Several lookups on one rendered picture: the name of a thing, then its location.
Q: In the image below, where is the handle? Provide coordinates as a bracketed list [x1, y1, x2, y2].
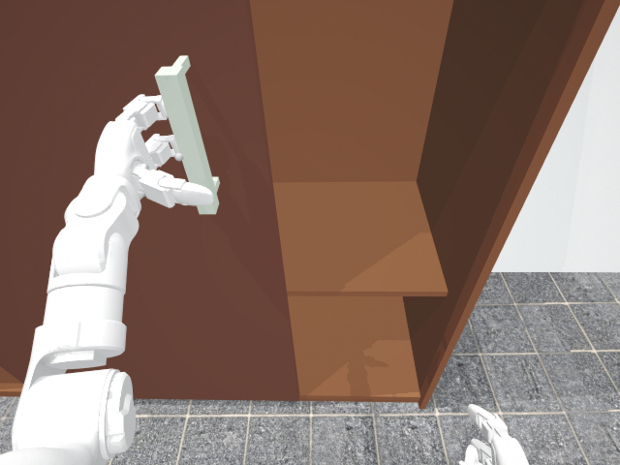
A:
[155, 55, 220, 214]

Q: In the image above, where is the left robot hand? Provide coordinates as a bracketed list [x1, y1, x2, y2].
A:
[94, 94, 214, 208]

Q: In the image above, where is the right robot hand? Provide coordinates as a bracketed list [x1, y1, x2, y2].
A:
[459, 404, 529, 465]

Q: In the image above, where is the robot left forearm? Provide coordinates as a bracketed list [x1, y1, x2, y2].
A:
[12, 173, 141, 450]

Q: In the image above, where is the robot left upper arm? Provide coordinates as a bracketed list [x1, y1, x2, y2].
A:
[0, 368, 136, 465]

